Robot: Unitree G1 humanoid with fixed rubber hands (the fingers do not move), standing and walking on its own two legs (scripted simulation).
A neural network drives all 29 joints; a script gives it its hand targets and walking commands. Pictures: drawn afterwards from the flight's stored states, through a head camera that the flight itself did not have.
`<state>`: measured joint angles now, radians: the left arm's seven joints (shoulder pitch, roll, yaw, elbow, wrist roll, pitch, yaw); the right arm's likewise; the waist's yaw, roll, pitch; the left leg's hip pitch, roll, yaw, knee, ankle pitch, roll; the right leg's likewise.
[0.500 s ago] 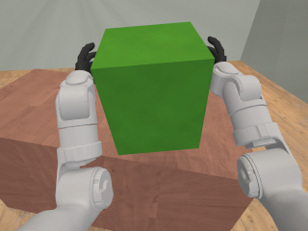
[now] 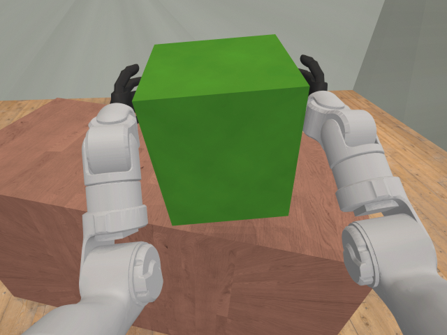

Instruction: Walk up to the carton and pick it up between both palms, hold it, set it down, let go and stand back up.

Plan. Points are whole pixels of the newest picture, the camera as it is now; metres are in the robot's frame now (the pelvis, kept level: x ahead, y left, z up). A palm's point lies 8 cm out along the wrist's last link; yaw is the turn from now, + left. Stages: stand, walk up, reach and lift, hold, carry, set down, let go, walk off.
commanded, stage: hold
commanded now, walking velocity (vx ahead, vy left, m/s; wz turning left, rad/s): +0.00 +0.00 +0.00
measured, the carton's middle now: (222, 131) +0.38 +0.01 +0.24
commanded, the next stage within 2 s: none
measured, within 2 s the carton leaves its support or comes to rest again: neither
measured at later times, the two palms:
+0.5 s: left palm (126, 112) +0.36 +0.17 +0.28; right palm (314, 104) +0.37 -0.13 +0.30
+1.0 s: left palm (130, 110) +0.37 +0.16 +0.28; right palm (316, 103) +0.38 -0.14 +0.30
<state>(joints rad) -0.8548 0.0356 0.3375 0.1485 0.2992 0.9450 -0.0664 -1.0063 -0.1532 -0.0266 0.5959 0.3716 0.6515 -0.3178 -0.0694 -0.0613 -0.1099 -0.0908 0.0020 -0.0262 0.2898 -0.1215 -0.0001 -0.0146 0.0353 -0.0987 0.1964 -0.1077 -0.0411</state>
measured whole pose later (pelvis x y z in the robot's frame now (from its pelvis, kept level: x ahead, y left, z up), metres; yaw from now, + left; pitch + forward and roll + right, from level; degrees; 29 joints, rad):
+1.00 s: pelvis +0.01 +0.00 +0.00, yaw +0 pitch -5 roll -1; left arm -0.84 0.03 0.33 0.09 0.31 0.96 -0.07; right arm -0.99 -0.16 -0.01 0.56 0.40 0.65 -0.33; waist -0.08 -0.06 -0.09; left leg -0.07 0.00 -0.02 0.27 -0.12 0.00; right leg 0.01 0.03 -0.09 0.18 -0.11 -0.04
